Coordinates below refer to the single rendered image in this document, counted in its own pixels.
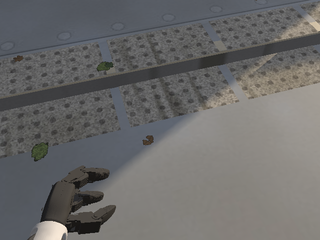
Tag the left robot forearm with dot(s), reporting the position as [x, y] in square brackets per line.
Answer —
[48, 230]

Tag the left robot hand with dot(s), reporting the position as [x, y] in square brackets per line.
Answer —
[65, 198]

